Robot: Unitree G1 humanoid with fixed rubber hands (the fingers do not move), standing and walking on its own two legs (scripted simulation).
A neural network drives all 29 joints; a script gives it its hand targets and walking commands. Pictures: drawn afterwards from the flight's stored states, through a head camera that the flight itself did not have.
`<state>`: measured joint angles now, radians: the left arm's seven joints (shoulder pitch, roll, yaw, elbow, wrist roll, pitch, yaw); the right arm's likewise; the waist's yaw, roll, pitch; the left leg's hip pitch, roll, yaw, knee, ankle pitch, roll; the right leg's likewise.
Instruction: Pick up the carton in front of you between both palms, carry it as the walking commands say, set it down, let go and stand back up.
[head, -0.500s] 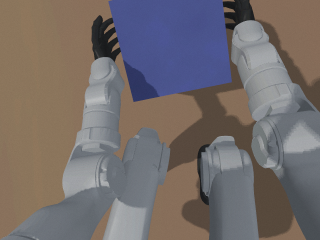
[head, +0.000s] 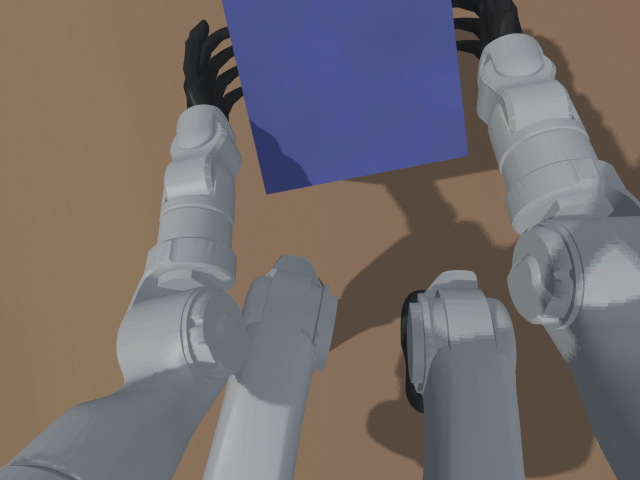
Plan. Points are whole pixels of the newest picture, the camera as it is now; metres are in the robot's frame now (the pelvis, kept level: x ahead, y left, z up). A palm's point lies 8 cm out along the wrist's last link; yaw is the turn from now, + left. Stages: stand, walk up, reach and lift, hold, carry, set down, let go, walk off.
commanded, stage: set down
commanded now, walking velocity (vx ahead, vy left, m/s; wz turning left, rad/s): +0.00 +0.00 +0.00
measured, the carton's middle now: (350, 91) +0.53 +0.02 -0.24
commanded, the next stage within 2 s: let go in 1.80 s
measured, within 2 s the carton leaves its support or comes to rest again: rests again in 0.12 s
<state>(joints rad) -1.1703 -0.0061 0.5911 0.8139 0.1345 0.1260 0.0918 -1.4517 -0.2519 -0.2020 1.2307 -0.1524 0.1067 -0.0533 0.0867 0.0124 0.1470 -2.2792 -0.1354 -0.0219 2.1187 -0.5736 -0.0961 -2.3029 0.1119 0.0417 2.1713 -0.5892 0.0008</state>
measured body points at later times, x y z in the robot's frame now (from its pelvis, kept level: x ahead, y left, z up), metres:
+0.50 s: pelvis +0.01 +0.00 -0.01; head +0.36 -0.04 +0.27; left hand +0.50 +0.17 -0.18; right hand +0.56 -0.14 -0.18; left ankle +0.11 +0.12 -0.35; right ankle +0.10 -0.11 -0.35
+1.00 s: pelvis -0.01 +0.00 +0.01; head +0.33 -0.01 +0.31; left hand +0.48 +0.21 -0.12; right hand +0.56 -0.16 -0.12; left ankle +0.11 +0.12 -0.35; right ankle +0.10 -0.10 -0.35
